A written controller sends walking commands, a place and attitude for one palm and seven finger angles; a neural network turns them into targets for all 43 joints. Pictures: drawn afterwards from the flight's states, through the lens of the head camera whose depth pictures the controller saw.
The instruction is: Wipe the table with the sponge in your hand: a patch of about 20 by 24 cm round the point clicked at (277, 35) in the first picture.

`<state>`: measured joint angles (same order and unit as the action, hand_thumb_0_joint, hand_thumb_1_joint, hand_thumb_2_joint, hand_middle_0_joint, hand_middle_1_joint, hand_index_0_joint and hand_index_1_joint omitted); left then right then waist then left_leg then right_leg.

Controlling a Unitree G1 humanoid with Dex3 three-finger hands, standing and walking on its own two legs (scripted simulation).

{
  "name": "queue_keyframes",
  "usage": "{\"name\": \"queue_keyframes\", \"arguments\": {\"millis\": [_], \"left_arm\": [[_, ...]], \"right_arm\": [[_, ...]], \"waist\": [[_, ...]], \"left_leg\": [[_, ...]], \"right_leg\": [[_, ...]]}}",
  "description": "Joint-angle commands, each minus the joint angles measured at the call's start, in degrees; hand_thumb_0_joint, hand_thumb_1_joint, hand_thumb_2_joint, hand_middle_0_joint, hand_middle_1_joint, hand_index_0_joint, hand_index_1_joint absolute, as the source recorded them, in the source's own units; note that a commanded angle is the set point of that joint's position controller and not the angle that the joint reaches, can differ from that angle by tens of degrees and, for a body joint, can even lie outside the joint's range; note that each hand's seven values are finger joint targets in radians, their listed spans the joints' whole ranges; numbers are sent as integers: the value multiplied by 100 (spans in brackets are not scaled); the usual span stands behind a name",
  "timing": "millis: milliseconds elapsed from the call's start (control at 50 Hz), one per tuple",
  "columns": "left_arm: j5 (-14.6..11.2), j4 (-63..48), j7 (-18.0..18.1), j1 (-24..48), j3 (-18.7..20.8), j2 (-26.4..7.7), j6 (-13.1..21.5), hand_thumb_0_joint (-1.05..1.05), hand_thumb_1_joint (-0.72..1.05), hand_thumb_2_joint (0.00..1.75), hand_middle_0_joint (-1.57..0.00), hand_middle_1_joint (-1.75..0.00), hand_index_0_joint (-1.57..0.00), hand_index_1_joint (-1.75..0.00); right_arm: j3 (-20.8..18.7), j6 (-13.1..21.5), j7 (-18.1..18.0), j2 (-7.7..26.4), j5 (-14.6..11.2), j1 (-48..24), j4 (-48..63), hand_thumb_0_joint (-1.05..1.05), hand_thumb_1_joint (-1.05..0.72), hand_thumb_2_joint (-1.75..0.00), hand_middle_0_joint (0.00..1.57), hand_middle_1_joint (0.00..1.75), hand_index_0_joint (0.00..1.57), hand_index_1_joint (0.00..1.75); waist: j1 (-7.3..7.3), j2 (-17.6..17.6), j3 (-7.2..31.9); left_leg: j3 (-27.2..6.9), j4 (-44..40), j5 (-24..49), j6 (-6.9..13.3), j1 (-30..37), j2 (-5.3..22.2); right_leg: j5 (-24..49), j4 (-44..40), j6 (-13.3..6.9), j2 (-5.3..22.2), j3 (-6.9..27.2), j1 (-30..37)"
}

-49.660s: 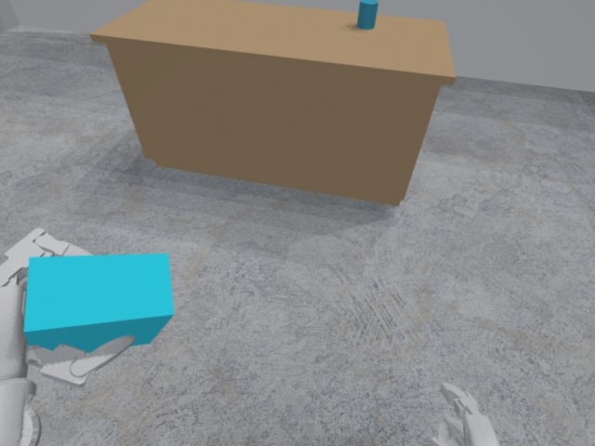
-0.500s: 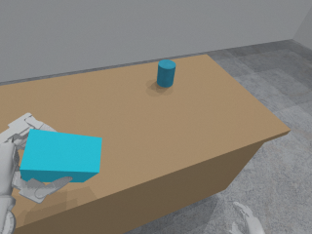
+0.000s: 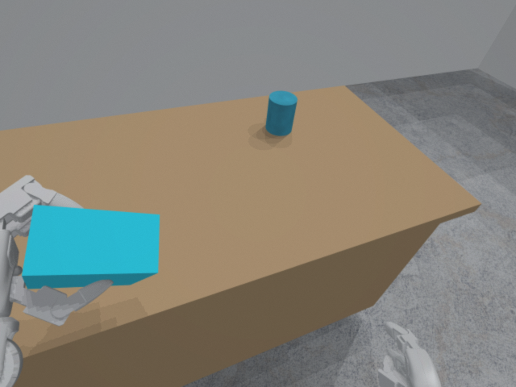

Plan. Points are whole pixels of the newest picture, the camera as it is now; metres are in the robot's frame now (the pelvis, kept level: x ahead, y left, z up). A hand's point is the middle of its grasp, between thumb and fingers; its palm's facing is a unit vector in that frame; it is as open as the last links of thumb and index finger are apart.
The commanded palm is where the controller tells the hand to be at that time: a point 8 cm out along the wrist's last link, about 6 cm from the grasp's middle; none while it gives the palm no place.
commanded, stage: step back with the hand held close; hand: left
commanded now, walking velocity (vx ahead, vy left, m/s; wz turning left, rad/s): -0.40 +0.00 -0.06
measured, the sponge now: (109, 253) +0.23 +0.20 +0.16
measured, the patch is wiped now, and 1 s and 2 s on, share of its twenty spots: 1.00 1.00 1.00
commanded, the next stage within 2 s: stop stepping back and stand still in 0.74 s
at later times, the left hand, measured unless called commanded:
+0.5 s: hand (34, 317) +0.14 +0.23 +0.18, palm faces +0.29 -0.89 -0.34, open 10.3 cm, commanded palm +0.09 +0.28 +0.20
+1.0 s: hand out of the picture -0.02 +0.26 +0.20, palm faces +0.34 -0.88 -0.33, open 10.3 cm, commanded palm -0.06 +0.30 +0.20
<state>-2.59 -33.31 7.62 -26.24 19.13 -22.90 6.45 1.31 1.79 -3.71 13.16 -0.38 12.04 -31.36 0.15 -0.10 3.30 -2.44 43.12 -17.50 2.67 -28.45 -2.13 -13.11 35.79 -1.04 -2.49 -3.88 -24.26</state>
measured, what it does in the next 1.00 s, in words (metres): walks backwards: right foot, then left foot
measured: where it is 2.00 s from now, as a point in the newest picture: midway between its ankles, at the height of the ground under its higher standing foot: outside the picture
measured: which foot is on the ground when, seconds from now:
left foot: down 0.00-0.40, up 0.42-0.50, down 0.52-0.94, up 0.96-1.00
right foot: down 0.00-0.08, up 0.10-0.28, down 0.30-0.56, up 0.58-0.94, down 0.96-1.00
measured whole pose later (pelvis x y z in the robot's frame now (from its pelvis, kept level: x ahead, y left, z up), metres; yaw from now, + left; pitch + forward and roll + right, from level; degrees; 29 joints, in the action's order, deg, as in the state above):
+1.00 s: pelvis -0.23 +0.03 +0.00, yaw -2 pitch -2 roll -6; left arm -3.1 -33.3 6.6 -25.3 18.3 -24.1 5.2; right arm 2.0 4.6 -1.9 11.1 -1.0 12.4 -35.2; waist -0.1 2.1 3.4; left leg -2.9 57.5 -20.5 -1.4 -38.7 -1.0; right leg -18.9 31.5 -2.2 -5.0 -3.6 -10.3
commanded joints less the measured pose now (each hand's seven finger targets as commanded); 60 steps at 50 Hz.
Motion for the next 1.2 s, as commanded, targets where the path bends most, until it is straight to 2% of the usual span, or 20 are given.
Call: {"name": "queue_keyframes", "arguments": {"millis": [0,80,140,220,320,440,500,560,640,720,860,900,920,940,980,1040,1120,1140,1160,1180], "left_arm": [[-38,-1489,192,483,719,-1019,411,0,10,130,-120,-160,-120,-160],[229,-1573,182,751,890,-1012,398,0,10,130,-120,-160,-120,-160],[155,-1371,142,699,723,-791,366,0,10,130,-120,-160,-120,-160],[128,-1374,69,489,541,-733,392,0,10,130,-120,-160,-120,-160],[65,-1350,0,515,633,-895,545,0,10,130,-120,-160,-120,-160],[-81,-1419,86,354,748,-1073,545,0,10,130,-120,-160,-120,-160],[-71,-1151,79,436,856,-1100,528,0,10,130,-120,-160,-120,-160],[-47,-1494,34,266,842,-1087,496,0,10,130,-120,-160,-120,-160],[1,-1923,150,652,397,-675,339,0,10,130,-120,-160,-120,-160],[158,-1864,223,716,520,-865,178,0,10,130,-120,-160,-120,-160],[-5,-1257,124,257,718,-932,230,0,10,130,-120,-160,-120,-160],[-13,-1192,52,371,636,-1003,216,0,10,130,-120,-160,-120,-160],[-19,-1175,36,337,639,-1109,251,0,10,130,-120,-160,-120,-160],[-153,-1209,-11,614,302,-878,226,0,10,130,-120,-160,-120,-160],[-234,-684,-150,1448,376,-881,179,0,10,130,-120,-160,-120,-160],[-3,-374,-190,2016,404,-1140,275,0,10,130,-120,-160,-120,-160],[-72,-976,-19,1056,656,-1043,350,0,10,130,-120,-160,-120,-160],[-76,-1411,24,995,744,-1041,406,0,10,130,-120,-160,-120,-160],[-52,-1774,45,1054,848,-1137,467,0,10,130,-120,-160,-120,-160],[96,-1731,21,648,1030,-1293,552,0,10,130,-120,-160,-120,-160]], "right_arm": [[-332,259,-100,829,-8,-550,951,0,-90,-90,20,30,20,30],[-369,423,-81,853,196,-622,860,0,-90,-90,20,30,20,30],[-388,508,-26,711,156,-491,716,0,-90,-90,20,30,20,30],[-274,559,29,742,148,-581,572,0,-90,-90,20,30,20,30],[-352,457,30,734,15,-654,515,0,-90,-90,20,30,20,30],[-291,216,-49,471,-5,-731,794,0,-90,-90,20,30,20,30],[-339,164,-100,660,-34,-742,874,0,-90,-90,20,30,20,30],[-414,340,-28,724,130,-623,815,0,-90,-90,20,30,20,30],[-433,633,92,692,48,-459,536,0,-90,-90,20,30,20,30],[-372,708,68,749,53,-713,520,0,-90,-90,20,30,20,30],[-274,666,63,556,61,-582,482,0,-90,-90,20,30,20,30],[-258,593,65,562,14,-480,471,0,-90,-90,20,30,20,30],[-299,570,77,556,2,-419,454,0,-90,-90,20,30,20,30],[-258,507,91,641,-79,-523,599,0,-90,-90,20,30,20,30],[-380,486,98,726,-300,-537,711,0,-90,-90,20,30,20,30],[-243,254,25,734,-178,-698,636,0,-90,-90,20,30,20,30],[-243,527,-15,682,-264,-359,704,0,-90,-90,20,30,20,30],[-316,566,-31,764,-192,-359,822,0,-90,-90,20,30,20,30],[-426,614,-5,778,-176,-426,901,0,-90,-90,20,30,20,30],[-449,758,32,686,-80,-415,799,0,-90,-90,20,30,20,30]], "waist": [[82,148,407],[15,1556,285],[-54,724,488],[-45,1189,673],[-26,268,1126],[140,-518,493],[95,16,307],[8,1546,1050],[4,957,898],[7,1491,496],[-95,1488,1020],[-109,515,1073],[-35,-721,1055],[94,-951,644],[287,-2046,-432],[313,355,-749],[108,599,507],[50,1620,796],[1,2311,839],[-72,1595,1475]], "left_leg": [[-926,-852,-936,4,331,696],[-2473,-3037,-1758,585,-725,1747],[-1938,-2438,-112,533,537,1606],[-1730,-2193,1015,323,1249,1448],[-957,-1070,1015,-56,1343,974],[-216,964,-86,-399,842,342],[-559,-843,871,-154,748,730],[-2195,-2397,1859,255,1393,1913],[-1554,-2402,1293,273,1786,1767],[-1529,-3280,-1865,104,659,1516],[-745,-2942,-1361,-383,1072,1022],[118,-663,-1280,-623,1227,321],[454,2031,-1217,-647,1404,-156],[17,4346,-1190,-565,271,-223],[-1079,5328,-386,-380,-91,455],[-518,3465,-449,-122,265,850],[286,-1394,-468,87,1155,501],[-204,-2234,-25,235,1696,893],[-1094,-2102,1555,511,2406,1594],[-791,-1444,3089,588,2395,1540]], "right_leg": [[-169,-716,-417,1115,1172,-230],[-968,2007,164,-112,719,655],[-1286,1328,145,-69,765,182],[-675,-475,83,-88,775,585],[1171,-1230,-228,465,1010,911],[2475,-1198,-853,1799,1680,-320],[2072,-437,-330,1096,1164,-93],[-1742,2053,106,-181,941,-371],[-1408,2272,174,-16,986,-771],[-961,2016,202,-165,583,54],[-1239,-387,-113,-412,58,1096],[-279,-2036,-560,254,305,1175],[688,-2342,-1090,1369,1144,298],[1527,-2297,-1401,2205,1562,-104],[536,-2231,-1185,2167,1516,-1386],[202,-1700,-849,1889,921,-1828],[279,380,-524,1054,583,41],[-339,1761,-256,430,176,-164],[-1528,2928,8,-47,-141,-1430],[-1655,3084,-7,120,71,-1220]]}}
